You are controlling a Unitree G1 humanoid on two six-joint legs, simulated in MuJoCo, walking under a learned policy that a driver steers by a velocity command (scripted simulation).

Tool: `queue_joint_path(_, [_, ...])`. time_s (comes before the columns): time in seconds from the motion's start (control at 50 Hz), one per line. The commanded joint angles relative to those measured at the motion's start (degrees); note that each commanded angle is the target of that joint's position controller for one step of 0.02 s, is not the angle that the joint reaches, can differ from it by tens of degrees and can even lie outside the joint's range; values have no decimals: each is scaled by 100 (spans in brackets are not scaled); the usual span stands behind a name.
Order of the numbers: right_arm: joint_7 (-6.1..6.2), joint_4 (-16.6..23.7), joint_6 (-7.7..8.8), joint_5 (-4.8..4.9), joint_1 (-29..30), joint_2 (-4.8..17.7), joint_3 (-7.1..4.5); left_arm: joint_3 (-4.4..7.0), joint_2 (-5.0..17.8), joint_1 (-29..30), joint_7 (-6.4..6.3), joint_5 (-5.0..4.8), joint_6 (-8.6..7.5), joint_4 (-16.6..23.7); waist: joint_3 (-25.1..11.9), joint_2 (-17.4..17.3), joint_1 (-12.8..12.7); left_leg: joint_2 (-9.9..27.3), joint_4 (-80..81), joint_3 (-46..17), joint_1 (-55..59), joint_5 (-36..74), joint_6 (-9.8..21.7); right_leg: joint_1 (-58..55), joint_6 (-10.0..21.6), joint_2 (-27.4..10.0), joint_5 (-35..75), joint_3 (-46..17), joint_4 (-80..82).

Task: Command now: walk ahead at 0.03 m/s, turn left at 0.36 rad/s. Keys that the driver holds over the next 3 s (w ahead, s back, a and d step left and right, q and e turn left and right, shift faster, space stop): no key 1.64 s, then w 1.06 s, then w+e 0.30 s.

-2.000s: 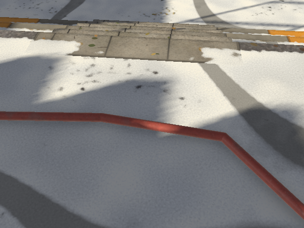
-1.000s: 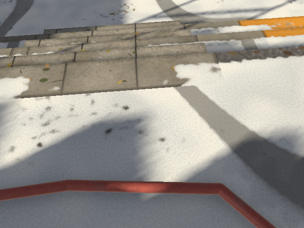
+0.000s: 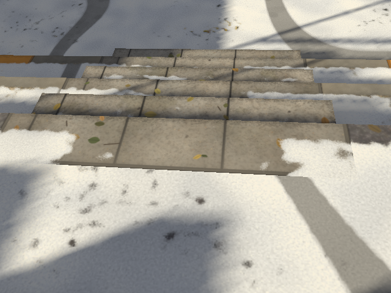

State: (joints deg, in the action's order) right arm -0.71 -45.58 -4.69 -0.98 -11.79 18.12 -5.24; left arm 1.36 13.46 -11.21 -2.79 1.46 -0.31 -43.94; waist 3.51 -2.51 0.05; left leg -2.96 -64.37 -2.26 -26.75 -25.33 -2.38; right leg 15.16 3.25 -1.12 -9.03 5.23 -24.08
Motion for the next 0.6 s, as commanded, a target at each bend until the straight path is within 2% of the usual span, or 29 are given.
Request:
queue_joint_path(0.02, [-29,267,-47,-10,-330,145,20,198,789,-169,30,17,-62,236,-640,1048,35,47,560,20,34,18,-5,-659,1012,-1395,1518,-1134,718])
queue_joint_path(0.08, [-28,339,-46,24,-124,51,127,228,897,-122,120,42,-36,220,-630,1207,-45,80,1638,221,681,-113,127,-388,962,-1356,923,-1043,707])
queue_joint_path(0.12, [-5,359,-15,48,-84,94,157,261,1006,-222,177,55,9,152,-644,1301,-110,42,2223,372,998,-129,225,-365,973,-1394,906,-1116,612])
queue_joint_path(0.16, [19,269,52,45,-305,32,203,272,1060,-208,205,6,75,96,-656,1174,38,19,3301,520,1562,424,359,-226,840,-1347,1080,-1065,348])
queue_joint_path(0.18, [32,199,114,21,-455,33,228,271,1053,-279,210,-36,107,34,-615,1019,140,46,4239,485,2069,1103,453,47,605,-1281,1018,-968,172])
queue_joint_path(0.2, [55,208,193,-41,-418,214,227,254,924,-506,228,-24,116,-25,-577,560,59,437,4872,-142,2482,1309,540,454,218,-1073,433,-778,-151])
queue_joint_path(0.22, [94,344,260,-121,-387,547,225,126,378,-738,291,23,110,125,-821,-878,-120,2035,5263,-1958,2988,1640,760,1186,-211,-530,-1486,-228,-1330])
queue_joint_path(0.24, [129,343,312,-87,-83,715,187,117,425,-311,185,-67,228,147,-190,-1227,86,2450,5243,-2038,1264,2222,1431,843,-285,-96,-2233,-370,-1541])
queue_joint_path(0.26, [131,361,364,-108,200,364,276,169,637,-219,179,-92,306,106,67,-644,-70,2064,5310,-1671,1056,2080,1442,589,-295,-166,-1896,-617,-1936])
queue_joint_path(0.28, [147,338,402,-81,411,199,344,189,611,-287,208,-104,326,-3,122,-586,-191,1743,5308,-1283,1003,2055,1299,560,-272,-80,-1580,-614,-2025])
queue_joint_path(0.3, [166,322,415,-92,498,139,370,203,622,-482,218,-94,320,-162,72,-594,-278,1469,5225,-982,1151,2355,1160,493,-282,-42,-1386,-574,-2081])
queue_joint_path(0.32, [208,289,451,-43,417,150,374,230,657,-584,221,-40,320,-259,-13,-645,-250,1379,5079,-820,1367,2896,1152,491,-294,-17,-1310,-530,-2163])
queue_joint_path(0.34, [218,230,476,-18,306,101,393,212,579,-744,216,-13,304,-382,-219,-560,-242,1323,4901,-675,1597,3442,1175,379,-328,12,-1358,-521,-2171])
queue_joint_path(0.38, [237,88,506,8,108,70,414,161,426,-653,178,-48,281,-429,-320,-441,-144,1339,4699,-619,1832,3775,1219,234,-375,4,-1438,-534,-1773])
queue_joint_path(0.42, [263,-39,501,-3,11,104,406,122,369,-476,127,-85,267,-447,-296,-504,-23,1354,4564,-741,1997,3711,1260,124,-397,52,-1455,-496,-1135])
queue_joint_path(0.46, [278,-140,480,16,31,139,385,97,357,-604,80,-116,240,-573,-356,-467,-95,1307,4403,-821,2011,3592,1164,-307,-378,85,-805,-452,-142])
queue_joint_path(0.48, [278,-171,478,45,68,143,375,85,377,-729,65,-101,202,-669,-413,-363,-178,1253,4368,-841,1844,3351,992,-773,-358,-17,29,-547,438])
queue_joint_path(0.5, [264,-203,503,57,-40,54,394,107,553,-785,48,-47,144,-730,-522,-178,-116,1143,4364,-851,1593,2896,780,-1243,-331,-330,618,-886,512])
queue_joint_path(0.52, [228,-257,515,46,-288,44,361,135,794,-787,51,-8,93,-763,-494,186,118,862,4359,-665,1385,2390,670,-1449,-248,-676,1378,-1166,322])
queue_joint_path(0.54, [214,-399,490,79,-322,-111,382,123,693,-550,98,-125,84,-874,-231,730,167,603,4667,-428,1657,1933,607,-763,-126,-589,1036,-1119,250])
queue_joint_path(0.56, [232,-509,468,56,-205,-2,365,63,442,-518,143,-114,57,-892,-129,615,16,613,4586,-410,1893,1864,565,-519,-148,-518,598,-1105,416])
queue_joint_path(0.6, [223,-611,444,52,-117,51,329,53,459,-542,134,-69,35,-1023,-55,580,-15,668,4507,-425,1930,1927,582,-439,-169,-440,293,-1065,591])
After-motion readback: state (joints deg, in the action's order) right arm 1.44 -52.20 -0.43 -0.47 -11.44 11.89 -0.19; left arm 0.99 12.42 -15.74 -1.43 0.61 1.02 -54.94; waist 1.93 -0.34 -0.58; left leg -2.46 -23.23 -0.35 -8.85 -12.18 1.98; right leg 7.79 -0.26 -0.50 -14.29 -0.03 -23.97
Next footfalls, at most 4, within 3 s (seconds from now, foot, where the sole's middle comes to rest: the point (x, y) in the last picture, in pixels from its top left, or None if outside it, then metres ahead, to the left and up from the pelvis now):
0.20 left None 0.01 0.12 -0.78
0.50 right None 0.00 -0.10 -0.78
2.16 right None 0.10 -0.09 -0.78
2.60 left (177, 289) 0.49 0.15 -0.78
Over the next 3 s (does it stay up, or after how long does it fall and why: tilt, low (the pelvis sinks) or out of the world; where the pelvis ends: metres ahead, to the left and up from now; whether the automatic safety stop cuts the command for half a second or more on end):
stays up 0.64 0.05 -0.03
